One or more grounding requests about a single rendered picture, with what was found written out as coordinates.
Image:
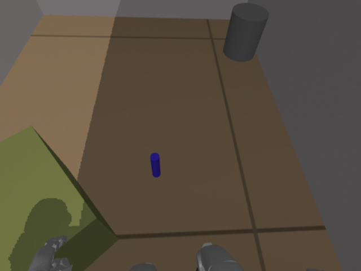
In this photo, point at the left robot hand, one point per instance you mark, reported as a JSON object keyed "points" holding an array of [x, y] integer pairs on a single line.
{"points": [[44, 257]]}

